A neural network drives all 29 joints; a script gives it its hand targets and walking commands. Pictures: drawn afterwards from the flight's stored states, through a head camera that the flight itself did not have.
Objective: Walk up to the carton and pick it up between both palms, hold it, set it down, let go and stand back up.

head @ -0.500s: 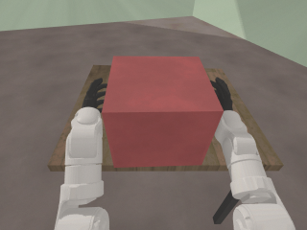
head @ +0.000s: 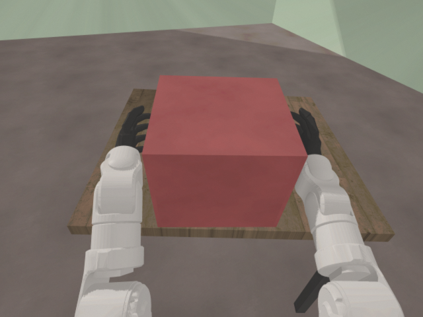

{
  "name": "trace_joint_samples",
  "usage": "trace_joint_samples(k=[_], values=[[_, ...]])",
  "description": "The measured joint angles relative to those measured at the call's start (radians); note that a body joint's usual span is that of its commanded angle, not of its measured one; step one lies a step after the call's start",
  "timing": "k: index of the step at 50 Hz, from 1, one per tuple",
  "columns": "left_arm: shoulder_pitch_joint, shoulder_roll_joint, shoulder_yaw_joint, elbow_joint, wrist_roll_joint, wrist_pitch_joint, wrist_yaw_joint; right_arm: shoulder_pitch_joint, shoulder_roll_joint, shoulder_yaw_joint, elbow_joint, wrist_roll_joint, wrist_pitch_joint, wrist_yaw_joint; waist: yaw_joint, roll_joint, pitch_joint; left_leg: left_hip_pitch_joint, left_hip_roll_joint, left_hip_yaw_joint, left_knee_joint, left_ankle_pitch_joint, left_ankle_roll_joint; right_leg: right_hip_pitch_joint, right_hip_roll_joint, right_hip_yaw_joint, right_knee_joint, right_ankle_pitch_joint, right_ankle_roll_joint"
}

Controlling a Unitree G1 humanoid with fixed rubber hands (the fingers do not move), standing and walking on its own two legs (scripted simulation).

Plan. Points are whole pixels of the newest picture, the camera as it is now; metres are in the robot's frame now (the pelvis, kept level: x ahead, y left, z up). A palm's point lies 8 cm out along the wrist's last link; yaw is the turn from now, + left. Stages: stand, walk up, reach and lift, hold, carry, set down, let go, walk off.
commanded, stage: set down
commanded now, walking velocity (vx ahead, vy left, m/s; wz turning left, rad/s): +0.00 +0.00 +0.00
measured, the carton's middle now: (218, 151) +0.39 +0.01 +0.15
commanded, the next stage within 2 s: none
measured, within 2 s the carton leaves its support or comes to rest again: neither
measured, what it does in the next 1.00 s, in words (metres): stands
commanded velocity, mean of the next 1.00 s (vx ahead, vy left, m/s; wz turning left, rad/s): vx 0.00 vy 0.00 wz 0.00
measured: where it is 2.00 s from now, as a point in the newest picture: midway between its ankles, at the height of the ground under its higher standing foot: outside the picture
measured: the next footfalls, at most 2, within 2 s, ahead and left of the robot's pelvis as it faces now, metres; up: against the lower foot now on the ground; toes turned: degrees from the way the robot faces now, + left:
none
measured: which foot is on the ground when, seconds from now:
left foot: down 0.00-1.00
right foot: down 0.00-1.00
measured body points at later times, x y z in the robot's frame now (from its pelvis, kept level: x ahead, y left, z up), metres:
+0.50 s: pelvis +0.03 -0.02 +0.00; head +0.02 +0.01 +0.45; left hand +0.41 +0.15 +0.13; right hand +0.41 -0.17 +0.14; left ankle +0.05 +0.08 -0.75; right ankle +0.02 -0.09 -0.75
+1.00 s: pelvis +0.04 -0.02 +0.00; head +0.03 +0.00 +0.45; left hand +0.42 +0.14 +0.11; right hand +0.42 -0.18 +0.11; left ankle +0.05 +0.08 -0.75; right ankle +0.02 -0.09 -0.75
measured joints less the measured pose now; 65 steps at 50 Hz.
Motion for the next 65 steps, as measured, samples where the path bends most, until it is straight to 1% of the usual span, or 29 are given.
trace_joint_samples(k=[5,9,12,17,22,28,32,37,45,53,58,65], values=[[0.008,-0.014,0.005,0.081,0.015,-0.115,-0.008,0.024,0.027,-0.054,0.037,-0.070,-0.090,0.025,0.023,0.004,-0.004,0.008,-0.004,0.003,-0.014,0.001,-0.002,-0.003,-0.004,0.004,0.008,-0.009,0.000],[0.029,-0.012,-0.002,0.133,0.008,-0.188,-0.007,0.056,0.046,-0.079,0.065,-0.108,-0.156,0.032,0.034,0.009,-0.002,0.007,-0.006,-0.001,-0.022,0.001,-0.004,-0.005,-0.005,0.000,0.006,-0.015,-0.002],[0.046,-0.005,-0.021,0.158,-0.014,-0.222,0.004,0.082,0.051,-0.081,0.074,-0.115,-0.190,0.030,0.039,0.012,0.001,-0.002,-0.005,-0.007,-0.020,-0.003,-0.008,-0.009,-0.003,-0.006,0.001,-0.018,-0.005],[0.073,0.011,-0.061,0.168,-0.052,-0.266,0.030,0.115,0.038,-0.051,0.058,-0.093,-0.223,0.015,0.035,0.014,0.000,-0.026,0.000,-0.019,-0.005,-0.015,-0.015,-0.018,0.003,-0.017,-0.010,-0.022,-0.009],[0.084,0.014,-0.066,0.163,-0.060,-0.287,0.038,0.115,0.016,-0.014,0.049,-0.063,-0.230,0.000,0.018,0.009,-0.006,-0.034,0.003,-0.026,-0.001,-0.025,-0.021,-0.020,0.007,-0.023,-0.015,-0.029,-0.011],[0.096,0.000,-0.040,0.146,-0.043,-0.282,0.026,0.104,-0.002,0.026,0.056,-0.037,-0.222,-0.014,0.000,0.003,-0.008,-0.020,0.003,-0.029,-0.005,-0.034,-0.025,-0.007,0.007,-0.024,-0.015,-0.041,-0.011],[0.107,-0.008,-0.024,0.139,-0.032,-0.280,0.015,0.107,-0.002,0.039,0.062,-0.034,-0.220,-0.019,-0.006,0.004,-0.007,-0.010,0.001,-0.030,-0.008,-0.038,-0.027,0.001,0.006,-0.025,-0.014,-0.048,-0.011],[0.114,-0.012,-0.018,0.153,-0.030,-0.292,0.009,0.117,0.003,0.038,0.071,-0.047,-0.230,-0.021,-0.007,0.008,-0.005,-0.011,0.000,-0.034,-0.006,-0.042,-0.028,0.003,0.005,-0.028,-0.013,-0.052,-0.011],[0.082,-0.009,-0.021,0.239,-0.036,-0.336,0.015,0.112,0.014,-0.008,0.117,-0.088,-0.264,-0.012,0.003,0.015,-0.012,-0.033,0.000,-0.035,-0.004,-0.038,-0.028,-0.017,0.006,-0.030,-0.015,-0.048,-0.013],[0.022,-0.015,0.000,0.362,-0.027,-0.390,0.027,0.066,0.019,-0.085,0.210,-0.142,-0.305,0.014,0.015,0.015,-0.024,-0.050,0.004,-0.025,-0.015,-0.028,-0.028,-0.042,0.009,-0.019,-0.019,-0.037,-0.014],[-0.001,-0.030,0.029,0.405,-0.008,-0.410,0.026,0.041,0.022,-0.127,0.261,-0.176,-0.329,0.032,0.017,0.015,-0.017,-0.047,0.003,-0.020,-0.028,-0.021,-0.027,-0.045,0.008,-0.015,-0.023,-0.032,-0.013],[-0.018,-0.033,0.043,0.475,-0.006,-0.457,0.031,0.029,0.033,-0.187,0.309,-0.220,-0.367,0.049,0.022,0.018,-0.033,-0.075,0.002,-0.018,-0.034,-0.015,-0.027,-0.076,0.007,-0.012,-0.022,-0.029,-0.013]])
